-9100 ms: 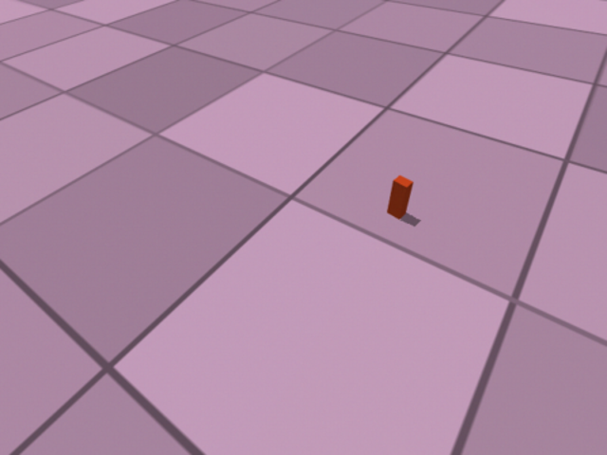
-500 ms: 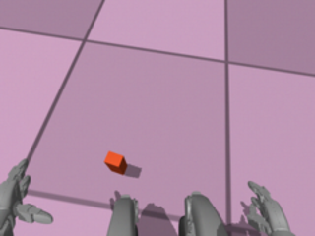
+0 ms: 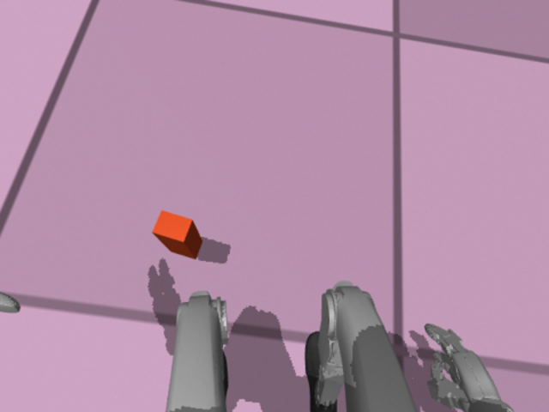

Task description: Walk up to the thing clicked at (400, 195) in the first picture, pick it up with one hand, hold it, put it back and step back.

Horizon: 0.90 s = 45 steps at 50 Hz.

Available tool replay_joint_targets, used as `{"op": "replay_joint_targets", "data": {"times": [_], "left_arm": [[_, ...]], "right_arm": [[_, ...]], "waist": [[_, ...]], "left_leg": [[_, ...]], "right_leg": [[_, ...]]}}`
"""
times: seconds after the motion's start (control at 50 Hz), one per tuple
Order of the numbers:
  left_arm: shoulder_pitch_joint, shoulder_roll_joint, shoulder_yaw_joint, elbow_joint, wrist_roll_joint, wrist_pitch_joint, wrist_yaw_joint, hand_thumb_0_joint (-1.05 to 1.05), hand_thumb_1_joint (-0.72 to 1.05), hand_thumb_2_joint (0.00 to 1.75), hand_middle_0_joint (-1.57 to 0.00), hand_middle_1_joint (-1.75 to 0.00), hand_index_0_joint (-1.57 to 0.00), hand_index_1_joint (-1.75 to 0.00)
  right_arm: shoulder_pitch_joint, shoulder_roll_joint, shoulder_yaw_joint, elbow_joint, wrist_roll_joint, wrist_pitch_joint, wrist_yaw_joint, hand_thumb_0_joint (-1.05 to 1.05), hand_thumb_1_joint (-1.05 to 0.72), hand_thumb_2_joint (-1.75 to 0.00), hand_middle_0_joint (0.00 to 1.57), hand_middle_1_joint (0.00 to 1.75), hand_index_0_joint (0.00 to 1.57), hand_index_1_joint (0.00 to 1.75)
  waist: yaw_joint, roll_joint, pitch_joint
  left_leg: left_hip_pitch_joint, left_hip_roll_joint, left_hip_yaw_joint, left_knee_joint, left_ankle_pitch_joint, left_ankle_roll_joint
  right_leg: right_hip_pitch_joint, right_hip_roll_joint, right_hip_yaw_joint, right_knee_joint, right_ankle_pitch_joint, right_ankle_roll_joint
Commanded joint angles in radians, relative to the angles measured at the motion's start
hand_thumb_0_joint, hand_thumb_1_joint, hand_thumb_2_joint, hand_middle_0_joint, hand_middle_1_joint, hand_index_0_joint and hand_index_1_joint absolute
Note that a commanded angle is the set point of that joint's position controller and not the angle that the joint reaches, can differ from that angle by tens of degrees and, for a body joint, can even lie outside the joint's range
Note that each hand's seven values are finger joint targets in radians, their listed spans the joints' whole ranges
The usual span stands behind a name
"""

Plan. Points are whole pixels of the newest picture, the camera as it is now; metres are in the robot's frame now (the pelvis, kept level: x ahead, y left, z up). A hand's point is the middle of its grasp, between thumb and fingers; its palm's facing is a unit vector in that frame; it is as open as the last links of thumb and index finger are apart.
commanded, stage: go down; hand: left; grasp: from the side
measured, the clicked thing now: (180, 237) +0.46 +0.21 -0.40
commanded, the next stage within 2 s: approach in 1.14 s
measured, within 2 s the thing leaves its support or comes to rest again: neither
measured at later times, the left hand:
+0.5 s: hand out of the picture +0.37 +0.40 -0.07, palm faces +0.16 -0.98 -0.12, open 17.3 cm
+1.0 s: hand out of the picture +0.38 +0.41 -0.09, palm faces +0.16 -0.98 -0.10, open 17.2 cm
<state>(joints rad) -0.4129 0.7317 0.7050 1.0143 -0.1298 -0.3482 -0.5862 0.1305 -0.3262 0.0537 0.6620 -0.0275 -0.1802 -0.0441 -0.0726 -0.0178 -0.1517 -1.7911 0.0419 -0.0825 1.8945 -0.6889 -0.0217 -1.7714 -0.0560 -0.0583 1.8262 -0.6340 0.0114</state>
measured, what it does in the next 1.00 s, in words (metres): lowers itself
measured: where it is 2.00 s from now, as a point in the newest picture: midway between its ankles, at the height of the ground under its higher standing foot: (268, 401)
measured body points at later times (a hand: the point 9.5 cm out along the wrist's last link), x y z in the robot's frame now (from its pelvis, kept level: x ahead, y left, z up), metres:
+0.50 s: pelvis -0.01 +0.00 -0.06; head +0.19 +0.06 +0.33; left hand +0.36 +0.45 -0.06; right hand +0.13 -0.27 -0.17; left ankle +0.06 +0.13 -0.46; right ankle +0.08 -0.13 -0.46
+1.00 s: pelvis -0.02 +0.00 -0.09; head +0.19 +0.06 +0.30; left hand +0.36 +0.46 -0.08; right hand +0.12 -0.28 -0.19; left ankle +0.06 +0.13 -0.46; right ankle +0.08 -0.13 -0.46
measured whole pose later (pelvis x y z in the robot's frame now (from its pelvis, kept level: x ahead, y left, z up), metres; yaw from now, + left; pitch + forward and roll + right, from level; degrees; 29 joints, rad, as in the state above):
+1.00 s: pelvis -0.02 +0.00 -0.09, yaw -1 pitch +33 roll -6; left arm -0.60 0.90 0.81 1.09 -0.15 -0.34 -0.70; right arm 0.13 -0.36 0.10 0.67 -0.04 -0.17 -0.02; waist -0.10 -0.02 -0.10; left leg -2.07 0.02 -0.11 2.20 -0.70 -0.01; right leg -2.04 -0.06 -0.06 2.11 -0.64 0.02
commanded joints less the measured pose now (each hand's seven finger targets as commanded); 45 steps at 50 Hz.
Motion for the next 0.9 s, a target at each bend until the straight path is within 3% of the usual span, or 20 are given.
{"op": "replay_joint_targets", "data": {"times": [0.0, 0.1, 0.16, 0.24, 0.3, 0.4, 0.6, 0.62, 0.7, 0.76, 0.78, 0.88], "left_arm": [[-0.152, 0.430, 0.101, -0.158, -0.040, -0.050, -0.017, 0.00, -0.51, 0.05, -0.06, -0.07, -0.06, -0.07], [-0.197, 0.451, 0.110, -0.161, -0.045, -0.044, -0.037, 0.00, -0.51, 0.05, -0.05, -0.06, -0.05, -0.06], [-0.231, 0.460, 0.109, -0.168, -0.049, -0.044, -0.047, 0.00, -0.49, 0.04, -0.05, -0.06, -0.05, -0.05], [-0.232, 0.491, 0.129, -0.159, -0.053, -0.044, -0.058, 0.00, -0.51, 0.06, -0.05, -0.07, -0.05, -0.06], [-0.255, 0.480, 0.119, -0.133, -0.054, -0.038, -0.067, 0.00, -0.51, 0.06, -0.05, -0.07, -0.05, -0.07], [-0.292, 0.527, 0.136, -0.160, -0.053, -0.044, -0.074, 0.00, -0.47, 0.07, -0.04, -0.07, -0.04, -0.06], [-0.323, 0.544, 0.142, -0.154, -0.053, -0.043, -0.087, 0.00, -0.47, 0.08, -0.04, -0.08, -0.04, -0.07], [-0.325, 0.533, 0.138, -0.138, -0.055, -0.041, -0.090, 0.00, -0.48, 0.08, -0.04, -0.08, -0.04, -0.08], [-0.324, 0.555, 0.155, -0.126, -0.059, -0.044, -0.092, 0.00, -0.49, 0.08, -0.04, -0.08, -0.04, -0.08], [-0.338, 0.555, 0.149, -0.125, -0.057, -0.045, -0.099, 0.00, -0.47, 0.09, -0.04, -0.08, -0.04, -0.08], [-0.354, 0.567, 0.158, -0.140, -0.059, -0.049, -0.101, 0.00, -0.49, 0.09, -0.04, -0.09, -0.04, -0.08], [-0.350, 0.578, 0.161, -0.119, -0.061, -0.051, -0.108, 0.00, -0.50, 0.10, -0.04, -0.09, -0.04, -0.09]], "right_arm": [[0.106, -0.214, -0.074, -0.072, 0.009, -0.031, -0.020, 0.00, -0.91, -0.90, 0.20, 0.30, 0.20, 0.30], [0.107, -0.225, -0.068, -0.061, 0.009, -0.028, -0.017, 0.00, -0.91, -0.90, 0.20, 0.30, 0.20, 0.30], [0.104, -0.232, -0.068, -0.062, 0.009, -0.028, -0.019, 0.00, -0.91, -0.90, 0.20, 0.30, 0.20, 0.30], [0.114, -0.237, -0.060, -0.055, 0.006, -0.026, -0.016, 0.00, -0.92, -0.91, 0.20, 0.30, 0.20, 0.30], [0.121, -0.239, -0.060, -0.051, 0.007, -0.028, -0.016, 0.00, -0.92, -0.91, 0.20, 0.30, 0.20, 0.30], [0.118, -0.245, -0.055, -0.052, 0.003, -0.027, -0.013, 0.00, -0.92, -0.90, 0.20, 0.30, 0.20, 0.30], [0.117, -0.258, -0.052, -0.050, 0.004, -0.022, -0.008, 0.00, -0.92, -0.91, 0.20, 0.30, 0.20, 0.30], [0.126, -0.257, -0.049, -0.043, 0.002, -0.021, -0.009, 0.00, -0.92, -0.91, 0.20, 0.30, 0.20, 0.30], [0.124, -0.254, -0.044, -0.050, 0.003, -0.021, -0.005, 0.00, -0.92, -0.91, 0.20, 0.30, 0.20, 0.30], [0.118, -0.262, -0.045, -0.048, 0.002, -0.018, -0.004, 0.00, -0.92, -0.91, 0.20, 0.30, 0.20, 0.30], [0.129, -0.262, -0.043, -0.044, 0.002, -0.018, -0.003, 0.00, -0.92, -0.91, 0.20, 0.30, 0.20, 0.30], [0.122, -0.263, -0.039, -0.044, -0.001, -0.017, -0.001, 0.00, -0.92, -0.91, 0.20, 0.30, 0.20, 0.30]], "waist": [[0.056, 0.191, -0.574], [0.045, 0.222, -0.584], [0.037, 0.238, -0.560], [0.049, 0.241, -0.593], [0.028, 0.223, -0.566], [0.035, 0.232, -0.591], [0.032, 0.272, -0.576], [0.020, 0.274, -0.568], [0.028, 0.232, -0.564], [0.028, 0.264, -0.552], [0.017, 0.273, -0.561], [0.020, 0.246, -0.577]], "left_leg": [[0.349, -0.023, 0.029, -0.235, 0.178, 0.041], [0.339, -0.020, 0.014, -0.198, 0.207, 0.037], [0.320, -0.017, 0.007, -0.186, 0.155, 0.037], [0.318, -0.019, 0.010, -0.152, 0.214, 0.036], [0.265, -0.021, 0.012, -0.132, 0.178, 0.038], [0.251, -0.021, 0.015, -0.106, 0.165, 0.039], [0.246, -0.019, -0.006, -0.088, 0.128, 0.035], [0.246, -0.019, -0.002, -0.076, 0.143, 0.035], [0.196, -0.025, 0.008, -0.053, 0.139, 0.041], [0.208, -0.023, 0.000, -0.054, 0.123, 0.038], [0.211, -0.024, 0.002, -0.042, 0.145, 0.037], [0.169, -0.031, 0.021, -0.006, 0.161, 0.043]], "right_leg": [[0.300, 0.039, 0.016, -0.165, 0.121, -0.045], [0.233, 0.039, -0.002, -0.101, 0.145, -0.049], [0.191, 0.038, -0.007, -0.080, 0.115, -0.048], [0.181, 0.038, -0.012, -0.046, 0.147, -0.050], [0.160, 0.038, -0.016, -0.033, 0.123, -0.049], [0.154, 0.038, -0.019, -0.005, 0.118, -0.047], [0.058, 0.036, -0.031, 0.054, 0.095, -0.049], [0.061, 0.035, -0.032, 0.055, 0.106, -0.049], [0.068, 0.036, -0.030, 0.056, 0.096, -0.047], [0.027, 0.034, -0.032, 0.076, 0.090, -0.049], [0.039, 0.033, -0.034, 0.082, 0.106, -0.049], [0.053, 0.034, -0.027, 0.086, 0.110, -0.048]]}}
